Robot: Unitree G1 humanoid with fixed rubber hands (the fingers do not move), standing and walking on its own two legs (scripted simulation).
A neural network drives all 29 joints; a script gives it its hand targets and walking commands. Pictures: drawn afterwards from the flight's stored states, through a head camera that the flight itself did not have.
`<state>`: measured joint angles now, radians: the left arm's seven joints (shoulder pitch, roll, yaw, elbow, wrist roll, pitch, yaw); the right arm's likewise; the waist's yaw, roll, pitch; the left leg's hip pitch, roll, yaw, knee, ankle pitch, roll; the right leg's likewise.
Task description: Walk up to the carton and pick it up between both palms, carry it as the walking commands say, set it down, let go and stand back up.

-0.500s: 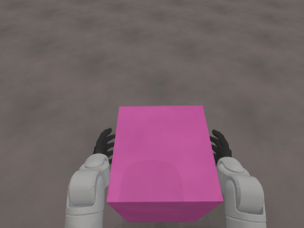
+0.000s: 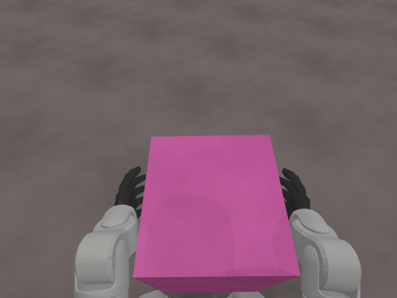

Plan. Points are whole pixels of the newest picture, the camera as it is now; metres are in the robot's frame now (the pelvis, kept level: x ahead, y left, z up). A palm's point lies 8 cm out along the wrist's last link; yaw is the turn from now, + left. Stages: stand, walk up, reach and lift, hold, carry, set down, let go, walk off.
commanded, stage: carry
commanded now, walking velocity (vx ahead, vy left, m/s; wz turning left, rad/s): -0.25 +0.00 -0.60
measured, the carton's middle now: (210, 224) +0.24 +0.00 +0.02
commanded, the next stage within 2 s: none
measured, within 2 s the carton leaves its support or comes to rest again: neither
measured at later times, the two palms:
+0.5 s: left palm (156, 244) +0.18 +0.09 +0.09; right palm out of the picture +0.11 -0.19 +0.09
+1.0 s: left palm out of the picture +0.05 +0.05 +0.09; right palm out of the picture -0.12 -0.19 +0.08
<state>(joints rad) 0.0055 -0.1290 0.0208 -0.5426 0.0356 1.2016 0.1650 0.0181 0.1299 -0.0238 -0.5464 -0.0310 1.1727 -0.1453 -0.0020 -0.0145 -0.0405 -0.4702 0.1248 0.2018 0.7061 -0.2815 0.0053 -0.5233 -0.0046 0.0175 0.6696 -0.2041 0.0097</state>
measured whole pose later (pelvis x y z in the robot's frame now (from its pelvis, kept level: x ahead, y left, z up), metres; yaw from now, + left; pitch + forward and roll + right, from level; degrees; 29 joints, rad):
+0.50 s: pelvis -0.10 +0.01 +0.01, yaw -14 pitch +6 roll +2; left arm 0.00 -0.13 0.03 -0.56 0.04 1.16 0.15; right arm -0.01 0.13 -0.02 -0.56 -0.02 1.15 -0.16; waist -0.03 -0.04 -0.02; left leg -0.43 -0.02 0.05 0.84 -0.50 -0.04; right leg -0.55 0.03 0.08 0.47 -0.02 -0.01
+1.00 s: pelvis -0.24 +0.07 +0.00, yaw -34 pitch +4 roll -2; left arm -0.03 -0.13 0.02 -0.51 0.03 1.19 0.17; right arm 0.01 0.13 -0.04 -0.53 -0.03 1.16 -0.15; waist 0.01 0.05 -0.04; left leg -0.54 0.17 0.17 0.90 -0.49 -0.02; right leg -0.39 0.00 -0.09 0.66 -0.33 -0.01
